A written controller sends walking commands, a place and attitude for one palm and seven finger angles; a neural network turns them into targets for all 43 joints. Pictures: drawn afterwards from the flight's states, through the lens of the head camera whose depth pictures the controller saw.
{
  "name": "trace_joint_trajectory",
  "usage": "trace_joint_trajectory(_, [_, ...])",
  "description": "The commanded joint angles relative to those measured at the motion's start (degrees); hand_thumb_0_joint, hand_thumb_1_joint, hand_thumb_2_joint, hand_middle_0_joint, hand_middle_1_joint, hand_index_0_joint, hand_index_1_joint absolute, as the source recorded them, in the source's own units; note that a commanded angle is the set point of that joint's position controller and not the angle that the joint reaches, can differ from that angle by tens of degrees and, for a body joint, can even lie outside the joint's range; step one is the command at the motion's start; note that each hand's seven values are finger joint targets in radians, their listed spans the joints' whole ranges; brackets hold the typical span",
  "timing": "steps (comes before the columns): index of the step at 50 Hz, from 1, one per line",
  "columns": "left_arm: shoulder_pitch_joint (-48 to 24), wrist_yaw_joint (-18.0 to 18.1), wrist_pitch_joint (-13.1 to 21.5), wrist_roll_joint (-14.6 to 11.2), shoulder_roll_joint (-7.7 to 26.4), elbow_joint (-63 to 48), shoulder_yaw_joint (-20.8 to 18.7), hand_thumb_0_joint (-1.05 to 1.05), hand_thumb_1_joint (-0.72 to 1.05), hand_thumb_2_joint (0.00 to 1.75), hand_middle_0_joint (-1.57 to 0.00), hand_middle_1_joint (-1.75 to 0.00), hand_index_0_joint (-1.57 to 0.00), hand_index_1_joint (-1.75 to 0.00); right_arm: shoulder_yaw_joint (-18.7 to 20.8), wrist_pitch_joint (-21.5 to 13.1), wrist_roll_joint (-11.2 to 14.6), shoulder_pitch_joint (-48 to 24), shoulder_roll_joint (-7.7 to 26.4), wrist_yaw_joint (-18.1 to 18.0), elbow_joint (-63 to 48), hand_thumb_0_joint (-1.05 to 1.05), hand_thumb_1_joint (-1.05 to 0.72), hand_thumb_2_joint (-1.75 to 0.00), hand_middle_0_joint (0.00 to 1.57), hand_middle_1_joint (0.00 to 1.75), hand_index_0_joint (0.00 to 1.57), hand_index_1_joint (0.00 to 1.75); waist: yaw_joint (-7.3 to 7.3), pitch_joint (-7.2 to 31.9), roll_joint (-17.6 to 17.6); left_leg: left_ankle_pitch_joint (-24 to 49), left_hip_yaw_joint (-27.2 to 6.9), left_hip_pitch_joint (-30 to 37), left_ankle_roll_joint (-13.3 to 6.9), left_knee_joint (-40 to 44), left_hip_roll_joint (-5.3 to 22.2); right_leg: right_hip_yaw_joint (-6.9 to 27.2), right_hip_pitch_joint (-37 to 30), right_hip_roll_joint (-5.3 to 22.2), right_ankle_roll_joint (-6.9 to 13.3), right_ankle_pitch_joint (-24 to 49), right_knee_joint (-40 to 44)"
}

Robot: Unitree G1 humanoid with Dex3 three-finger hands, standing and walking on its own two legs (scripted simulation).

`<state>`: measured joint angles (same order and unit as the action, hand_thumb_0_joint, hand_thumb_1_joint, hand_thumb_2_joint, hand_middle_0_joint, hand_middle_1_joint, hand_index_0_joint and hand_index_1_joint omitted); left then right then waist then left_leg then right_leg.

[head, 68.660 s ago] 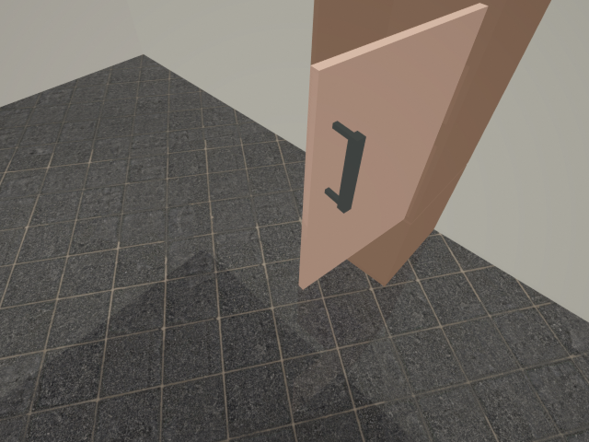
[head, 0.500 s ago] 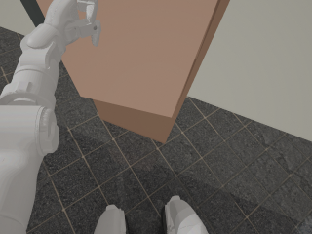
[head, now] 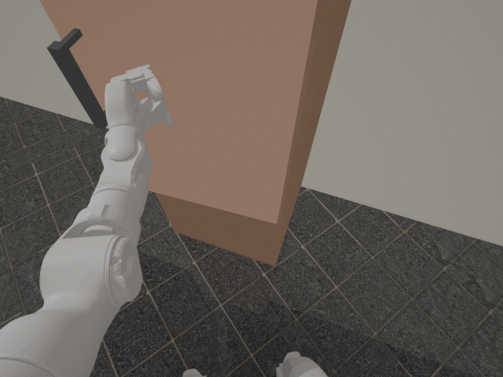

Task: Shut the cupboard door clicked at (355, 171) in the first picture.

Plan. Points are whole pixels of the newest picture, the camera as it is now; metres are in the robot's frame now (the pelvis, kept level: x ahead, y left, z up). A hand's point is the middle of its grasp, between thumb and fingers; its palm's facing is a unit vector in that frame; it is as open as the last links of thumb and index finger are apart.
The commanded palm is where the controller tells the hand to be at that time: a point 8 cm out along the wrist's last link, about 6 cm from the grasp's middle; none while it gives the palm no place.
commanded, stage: pull the fist back off the door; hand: left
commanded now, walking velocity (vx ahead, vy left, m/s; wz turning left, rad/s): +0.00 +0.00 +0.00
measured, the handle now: (89, 83) +0.61 +0.21 +0.11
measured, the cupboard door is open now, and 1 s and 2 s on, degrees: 4 4 4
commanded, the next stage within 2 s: draw the hand back to the body in 0.36 s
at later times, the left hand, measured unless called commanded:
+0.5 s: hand (157, 136) +0.45 +0.09 +0.13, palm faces +0.04 -1.00 -0.02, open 3.1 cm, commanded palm +0.41 +0.15 +0.12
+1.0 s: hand (83, 194) +0.34 +0.16 +0.16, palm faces +0.04 -1.00 -0.02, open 3.1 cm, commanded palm +0.30 +0.21 +0.16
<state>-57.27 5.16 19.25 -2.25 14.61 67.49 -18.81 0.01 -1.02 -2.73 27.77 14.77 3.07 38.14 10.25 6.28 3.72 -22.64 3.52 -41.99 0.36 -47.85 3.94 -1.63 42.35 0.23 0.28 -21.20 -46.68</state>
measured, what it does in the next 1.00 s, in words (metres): stands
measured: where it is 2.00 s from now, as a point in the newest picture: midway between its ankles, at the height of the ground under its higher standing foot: outside the picture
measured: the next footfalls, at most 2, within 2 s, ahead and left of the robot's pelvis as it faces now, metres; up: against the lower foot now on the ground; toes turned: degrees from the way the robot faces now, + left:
none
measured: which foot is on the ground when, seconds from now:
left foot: down 0.00-1.00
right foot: down 0.00-1.00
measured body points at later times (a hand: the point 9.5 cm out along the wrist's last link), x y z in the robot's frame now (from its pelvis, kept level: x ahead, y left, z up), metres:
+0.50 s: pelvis +0.00 -0.01 +0.01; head +0.04 -0.02 +0.46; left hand +0.44 +0.14 +0.13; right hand +0.11 -0.26 -0.11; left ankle +0.00 +0.12 -0.70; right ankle +0.01 -0.12 -0.70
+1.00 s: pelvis +0.00 +0.01 +0.03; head -0.01 -0.02 +0.48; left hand +0.33 +0.21 +0.16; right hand +0.15 -0.24 -0.07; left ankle +0.00 +0.12 -0.70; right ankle +0.01 -0.12 -0.70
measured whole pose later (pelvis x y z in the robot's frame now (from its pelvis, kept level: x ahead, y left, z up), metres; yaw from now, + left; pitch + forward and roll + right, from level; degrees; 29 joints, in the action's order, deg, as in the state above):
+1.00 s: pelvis +0.00 +0.01 +0.03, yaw +1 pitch +2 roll +0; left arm -14.9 -5.3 6.6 -11.4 10.7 19.8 -7.8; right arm -0.7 -3.0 3.4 14.9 15.3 -3.0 35.3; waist 0.5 3.7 3.3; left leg -18.2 3.6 -19.1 0.0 -35.5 2.0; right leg -1.8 19.7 1.6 -0.3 -17.8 -35.6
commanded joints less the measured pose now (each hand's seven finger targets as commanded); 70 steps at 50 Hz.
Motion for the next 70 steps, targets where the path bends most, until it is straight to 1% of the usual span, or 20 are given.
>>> trace_joint_trajectory(1, [-15.8, -0.8, 5.6, 0.9, 10.2, -12.8, 0.8, 0.00, 0.90, 0.90, -1.30, -1.50, -1.30, -1.50, 4.1, -0.5, 0.8, 5.0, 8.4, -0.4, -4.8, 0.00, -0.90, -0.90, 0.20, 0.30, 0.20, 0.30, -2.39, 20.2, -7.3, 15.5, -0.6, 9.8, -2.0, 4.7, -4.5, 0.1, -17.6, -2.6, 0.1, 24.8, 6.3])
trace_joint_trajectory(8, [-13.7, -3.5, 4.9, -3.4, 0.7, -27.4, 9.2, 0.00, 0.90, 0.90, -1.30, -1.50, -1.30, -1.50, 4.7, -0.5, 2.6, -0.1, 7.2, -1.4, -6.1, 0.00, -0.90, -0.90, 0.20, 0.30, 0.20, 0.30, -2.90, 22.8, -1.0, 19.9, -0.4, 20.0, -1.8, 5.5, -4.5, -0.2, -18.4, -2.5, 0.3, 28.1, 7.5])
trace_joint_trajectory(9, [-15.4, -3.3, 5.0, -4.0, 0.3, -29.1, 9.7, 0.00, 0.90, 0.90, -1.30, -1.50, -1.30, -1.50, 4.6, -0.7, 2.6, -0.5, 7.1, -1.6, -5.7, 0.00, -0.90, -0.90, 0.20, 0.30, 0.20, 0.30, -2.39, 22.3, -2.3, 19.0, -0.6, 20.5, -1.8, 5.7, -4.5, -0.2, -18.2, -2.5, 0.0, 27.4, 7.9])
trace_joint_trajectory(14, [-14.4, -1.5, 5.7, -3.5, 0.8, -32.1, 10.2, 0.00, 0.90, 0.90, -1.30, -1.50, -1.30, -1.50, 4.1, -1.5, 3.0, -3.8, 6.8, -2.7, -5.0, 0.00, -0.90, -0.90, 0.20, 0.30, 0.20, 0.30, -2.63, 19.8, -4.0, 16.3, -1.1, 20.5, -1.9, 6.7, -4.5, 0.0, -17.9, -2.0, -0.1, 24.7, 8.1])
trace_joint_trajectory(16, [-14.4, -0.8, 5.3, -2.6, 3.2, -29.7, 8.4, 0.00, 0.90, 0.90, -1.30, -1.50, -1.30, -1.50, 4.0, -1.4, 2.9, -4.5, 6.9, -2.9, -4.4, 0.00, -0.90, -0.90, 0.20, 0.30, 0.20, 0.30, -2.88, 18.3, -6.1, 14.7, -1.3, 18.8, -1.9, 7.1, -4.6, 0.3, -18.3, -1.6, -0.3, 23.5, 8.2])
trace_joint_trajectory(18, [-13.3, -0.5, 4.8, -2.2, 3.6, -27.7, 8.0, 0.00, 0.90, 0.90, -1.30, -1.50, -1.30, -1.50, 3.6, -1.4, 3.0, -5.4, 6.7, -3.1, -4.5, 0.00, -0.90, -0.90, 0.20, 0.30, 0.20, 0.30, -3.47, 18.2, -5.1, 14.4, -1.2, 18.8, -1.7, 7.5, -4.7, 0.3, -18.3, -1.4, -0.2, 22.7, 8.1])
trace_joint_trajectory(21, [-10.5, -1.0, 3.4, -2.4, 2.9, -23.5, 7.8, 0.00, 0.90, 0.90, -1.30, -1.50, -1.30, -1.50, 3.2, -1.3, 3.1, -6.4, 6.6, -3.1, -4.9, 0.00, -0.90, -0.90, 0.20, 0.30, 0.20, 0.30, -4.30, 17.5, -5.7, 13.9, -1.2, 17.6, -1.4, 7.9, -4.8, 0.3, -18.9, -1.2, 0.1, 22.4, 8.3])
trace_joint_trajectory(24, [-11.9, -2.0, 2.4, -3.1, 0.6, -20.7, 9.4, 0.00, 0.90, 0.90, -1.30, -1.50, -1.30, -1.50, 2.9, -1.2, 3.1, -6.6, 6.7, -3.1, -5.2, 0.00, -0.90, -0.90, 0.20, 0.30, 0.20, 0.30, -3.53, 16.2, -7.4, 13.4, -1.3, 17.0, -1.3, 8.0, -4.7, 0.2, -17.8, -1.2, 0.0, 21.8, 8.4])
trace_joint_trajectory(28, [-2.2, -3.6, 2.9, -4.7, 5.4, -26.2, 4.1, 0.00, 0.90, 0.90, -1.30, -1.50, -1.30, -1.50, 2.9, -1.1, 3.4, -8.0, 6.9, -3.4, -8.0, 0.00, -0.90, -0.90, 0.20, 0.30, 0.20, 0.30, -7.71, 20.9, -6.9, 16.2, -0.5, 18.1, -1.5, 9.1, -4.8, 0.5, -24.1, -1.1, 0.4, 24.8, 8.3])
trace_joint_trajectory(33, [4.0, -5.9, 3.0, -5.4, 4.9, -39.4, 6.2, 0.00, 0.90, 0.90, -1.30, -1.50, -1.30, -1.50, 2.9, -1.7, 4.2, -9.8, 6.4, -3.6, -9.9, 0.00, -0.90, -0.90, 0.20, 0.30, 0.20, 0.30, -8.65, 20.0, -6.8, 17.4, -0.1, 20.6, -1.9, 10.8, -4.3, 0.3, -26.5, -1.3, 0.3, 26.1, 9.6])
trace_joint_trajectory(35, [6.0, -6.8, 1.9, -6.1, 3.6, -44.8, 7.9, 0.00, 0.90, 0.90, -1.30, -1.50, -1.30, -1.50, 2.9, -2.2, 4.6, -11.0, 6.2, -3.9, -10.4, 0.00, -0.90, -0.90, 0.20, 0.30, 0.20, 0.30, -8.85, 19.3, -4.7, 16.9, 0.0, 22.4, -1.9, 11.7, -4.2, 0.1, -26.7, -1.4, 0.3, 24.8, 10.5])
trace_joint_trajectory(39, [8.4, -8.1, -1.8, -7.7, 3.9, -50.2, 8.9, 0.00, 0.90, 0.90, -1.30, -1.50, -1.30, -1.50, 2.4, -2.9, 5.4, -13.7, 6.3, -5.2, -10.3, 0.00, -0.90, -0.90, 0.20, 0.30, 0.20, 0.30, -8.27, 12.9, -5.6, 12.0, -0.6, 23.1, -2.1, 14.4, -3.9, -0.1, -25.3, -1.4, 0.1, 17.6, 13.8])
trace_joint_trajectory(42, [13.5, -8.8, -4.3, -8.3, 5.6, -55.4, 7.7, 0.00, 0.90, 0.90, -1.30, -1.50, -1.30, -1.50, 2.2, -3.7, 5.7, -15.4, 6.3, -6.0, -10.9, 0.00, -0.90, -0.90, 0.20, 0.30, 0.20, 0.30, -9.74, 13.1, -3.4, 12.6, -0.8, 25.6, -2.2, 15.6, -4.0, -0.3, -26.8, -1.3, 0.4, 16.6, 14.8])
trace_joint_trajectory(44, [18.1, -9.5, -6.2, -8.8, 4.2, -57.4, 8.5, 0.00, 0.90, 0.90, -1.30, -1.50, -1.30, -1.50, 1.6, -4.4, 5.9, -17.1, 5.8, -6.1, -11.3, 0.00, -0.90, -0.90, 0.20, 0.30, 0.20, 0.30, -10.45, 11.5, -2.2, 12.6, -1.0, 26.3, -1.9, 16.7, -4.0, -0.7, -26.9, -1.1, 0.6, 16.3, 15.2])
trace_joint_trajectory(49, [28.2, -11.1, -11.4, -10.1, 5.2, -62.4, 6.9, 0.00, 0.90, 0.90, -1.16, -1.35, -1.16, -1.35, 0.9, -5.1, 6.3, -20.1, 6.0, -6.4, -12.7, 0.00, -0.90, -0.90, 0.20, 0.30, 0.20, 0.30, -11.77, 7.6, -5.9, 11.4, -1.4, 27.0, -1.9, 19.1, -3.9, -1.3, -28.3, -0.9, 0.5, 14.2, 17.1])
trace_joint_trajectory(50, [31.0, -7.5, -9.8, -4.7, 6.9, -69.2, 11.3, 0.00, 0.90, 0.90, -1.13, -1.32, -1.13, -1.32, 0.9, -4.4, 5.7, -20.7, 4.6, -7.2, -13.3, 0.00, -0.90, -0.90, 0.20, 0.30, 0.20, 0.30, -10.71, 4.8, -6.9, 11.6, -0.9, 29.7, -2.2, 21.5, -4.0, 0.5, -28.8, 0.3, 0.1, 13.0, 20.5])
trace_joint_trajectory(52, [38.8, -5.0, -10.5, -4.1, 6.1, -69.9, 10.4, 0.00, 0.90, 0.90, -1.08, -1.26, -1.08, -1.26, 0.6, -3.8, 5.3, -21.4, 4.8, -7.9, -13.5, 0.00, -0.90, -0.90, 0.20, 0.30, 0.20, 0.30, -11.25, 2.3, -7.9, 11.6, -1.5, 30.0, -2.3, 22.8, -3.8, -0.1, -29.6, 0.2, 0.0, 11.8, 22.1])
trace_joint_trajectory(58, [41.0, -1.8, -11.9, -2.0, 8.7, -81.5, 8.8, 0.00, 0.90, 0.90, -0.92, -1.08, -0.92, -1.08, -0.4, -2.9, 4.4, -23.2, 3.9, -8.5, -13.0, 0.00, -0.90, -0.90, 0.20, 0.30, 0.20, 0.30, -10.96, 0.8, -0.1, 14.1, -1.7, 35.6, -1.9, 26.5, -3.4, -0.3, -33.4, 0.2, 0.5, 13.5, 25.2])
trace_joint_trajectory(63, [47.3, -0.3, -12.2, -1.2, 9.2, -88.6, 7.9, 0.00, 0.90, 0.90, -0.78, -0.93, -0.78, -0.93, -0.8, -3.9, 3.7, -23.9, 3.5, -8.7, -12.8, 0.00, -0.90, -0.90, 0.20, 0.30, 0.20, 0.30, -11.51, 2.0, 2.8, 18.2, -2.2, 39.0, -1.5, 27.9, -3.3, -1.0, -36.5, -0.2, 0.9, 16.4, 26.0])
trace_joint_trajectory(70, [63.1, -0.1, -13.3, -1.5, 10.2, -91.1, 3.3, 0.00, 0.90, 0.90, -0.58, -0.72, -0.58, -0.72, -0.5, -3.6, 3.1, -24.7, 3.6, -7.9, -12.8, 0.00, -0.90, -0.90, 0.20, 0.30, 0.20, 0.30, -12.92, -0.9, -4.0, 22.0, -2.2, 37.7, -1.2, 28.3, -3.1, -1.6, -38.8, -0.2, 0.5, 20.1, 26.3])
